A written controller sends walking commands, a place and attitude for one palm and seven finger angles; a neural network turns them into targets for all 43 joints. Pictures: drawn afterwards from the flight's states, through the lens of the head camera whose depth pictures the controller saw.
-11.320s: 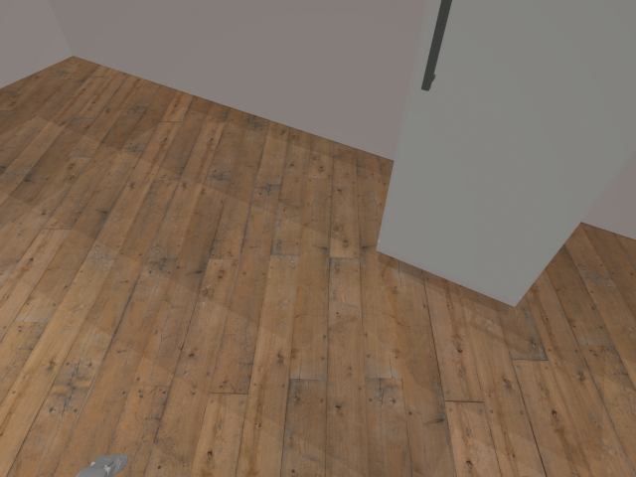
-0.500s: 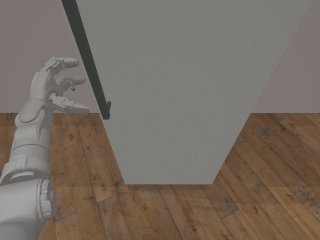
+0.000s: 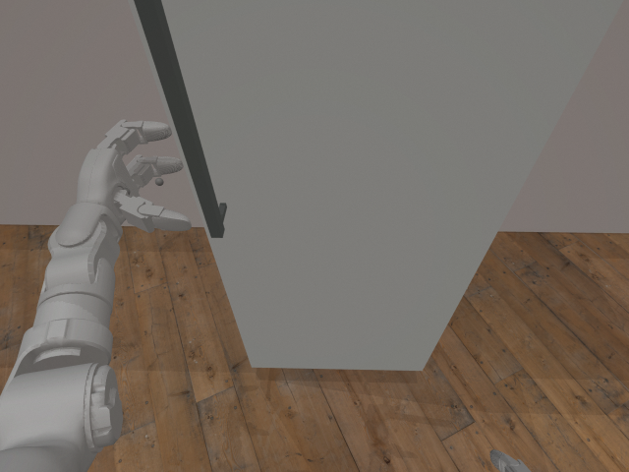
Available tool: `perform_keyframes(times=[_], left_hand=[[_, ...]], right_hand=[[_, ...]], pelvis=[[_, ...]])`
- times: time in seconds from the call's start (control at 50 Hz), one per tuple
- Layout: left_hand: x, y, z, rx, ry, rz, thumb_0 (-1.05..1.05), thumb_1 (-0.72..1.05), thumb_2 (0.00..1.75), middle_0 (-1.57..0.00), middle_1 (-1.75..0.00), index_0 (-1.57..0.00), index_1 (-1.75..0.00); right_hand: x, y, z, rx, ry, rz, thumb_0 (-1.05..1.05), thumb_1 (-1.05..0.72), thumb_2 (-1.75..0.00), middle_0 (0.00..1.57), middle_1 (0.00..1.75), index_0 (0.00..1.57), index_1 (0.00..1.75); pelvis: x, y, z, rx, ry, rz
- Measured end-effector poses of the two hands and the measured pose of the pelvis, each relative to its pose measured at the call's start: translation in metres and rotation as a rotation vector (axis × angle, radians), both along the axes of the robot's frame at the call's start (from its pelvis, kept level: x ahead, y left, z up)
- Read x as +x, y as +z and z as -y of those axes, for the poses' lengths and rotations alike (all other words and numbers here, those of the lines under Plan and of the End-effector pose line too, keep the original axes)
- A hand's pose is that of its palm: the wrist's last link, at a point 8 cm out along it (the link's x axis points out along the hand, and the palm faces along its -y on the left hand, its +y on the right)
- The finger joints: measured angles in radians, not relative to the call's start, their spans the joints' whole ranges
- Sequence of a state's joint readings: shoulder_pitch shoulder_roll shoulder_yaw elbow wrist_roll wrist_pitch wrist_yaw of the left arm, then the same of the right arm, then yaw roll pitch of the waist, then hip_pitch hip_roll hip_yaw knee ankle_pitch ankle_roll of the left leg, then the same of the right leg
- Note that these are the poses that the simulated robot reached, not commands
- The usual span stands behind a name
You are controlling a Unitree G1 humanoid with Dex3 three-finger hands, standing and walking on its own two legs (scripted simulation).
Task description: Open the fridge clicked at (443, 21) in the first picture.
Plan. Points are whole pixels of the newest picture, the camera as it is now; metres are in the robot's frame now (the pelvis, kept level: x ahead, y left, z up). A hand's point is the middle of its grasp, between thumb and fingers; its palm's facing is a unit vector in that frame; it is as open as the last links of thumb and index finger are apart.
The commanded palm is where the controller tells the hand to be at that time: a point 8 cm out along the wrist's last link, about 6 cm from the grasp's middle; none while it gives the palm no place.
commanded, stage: move the hooked fingers beside the handle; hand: left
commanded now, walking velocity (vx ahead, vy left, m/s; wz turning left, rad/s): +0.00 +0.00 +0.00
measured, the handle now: (183, 94) +0.48 +0.16 +0.25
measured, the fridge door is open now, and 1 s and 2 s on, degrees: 0 0 0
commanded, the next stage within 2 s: feel for the door with the fingertips in 0.04 s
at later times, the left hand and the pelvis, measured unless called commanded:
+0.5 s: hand (186, 182) +0.43 +0.17 +0.16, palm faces -0.02 -1.00 +0.00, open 13.9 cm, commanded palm +0.40 +0.22 +0.16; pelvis +0.00 +0.00 +0.00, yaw +0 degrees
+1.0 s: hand (178, 168) +0.44 +0.18 +0.17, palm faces -0.01 -1.00 +0.02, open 13.8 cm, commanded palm +0.43 +0.23 +0.16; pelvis +0.00 +0.00 +0.00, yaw +1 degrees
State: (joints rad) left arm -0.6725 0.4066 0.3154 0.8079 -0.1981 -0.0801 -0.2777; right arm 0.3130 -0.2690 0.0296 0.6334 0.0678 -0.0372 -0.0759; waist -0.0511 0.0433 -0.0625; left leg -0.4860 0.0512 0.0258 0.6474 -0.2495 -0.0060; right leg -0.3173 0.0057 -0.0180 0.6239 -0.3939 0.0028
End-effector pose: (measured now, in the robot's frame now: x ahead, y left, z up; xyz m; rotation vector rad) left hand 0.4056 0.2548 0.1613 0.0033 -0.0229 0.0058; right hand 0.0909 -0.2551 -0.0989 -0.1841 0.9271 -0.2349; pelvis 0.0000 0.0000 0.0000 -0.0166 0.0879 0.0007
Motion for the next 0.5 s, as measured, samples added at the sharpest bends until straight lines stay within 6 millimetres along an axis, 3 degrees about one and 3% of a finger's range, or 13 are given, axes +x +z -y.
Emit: perform_keyframes(times=[0.2, 0.5], left_hand=[[-0.005, 0.003, -0.004, 0.000, -0.008, 0.003, -0.01, -0.50, 0.30, -0.30, -1.21, -0.30, -1.20], [0.000, -0.001, 0.033, -0.003, -0.030, 0.013, -0.01, -0.50, 0.30, -0.30, -1.20, -0.31, -1.20]], right_hand=[[0.001, 0.001, 0.005, -0.021, 0.014, -0.014, 0.01, -0.90, -0.89, 0.21, 0.30, 0.20, 0.30], [-0.008, -0.002, 0.001, 0.009, 0.000, -0.009, 0.01, -0.90, -0.89, 0.21, 0.30, 0.20, 0.30]], pelvis=[[-0.003, 0.000, 0.002, -0.003, 0.015, 0.003], [-0.004, 0.000, 0.001, 0.001, 0.003, 0.008]])
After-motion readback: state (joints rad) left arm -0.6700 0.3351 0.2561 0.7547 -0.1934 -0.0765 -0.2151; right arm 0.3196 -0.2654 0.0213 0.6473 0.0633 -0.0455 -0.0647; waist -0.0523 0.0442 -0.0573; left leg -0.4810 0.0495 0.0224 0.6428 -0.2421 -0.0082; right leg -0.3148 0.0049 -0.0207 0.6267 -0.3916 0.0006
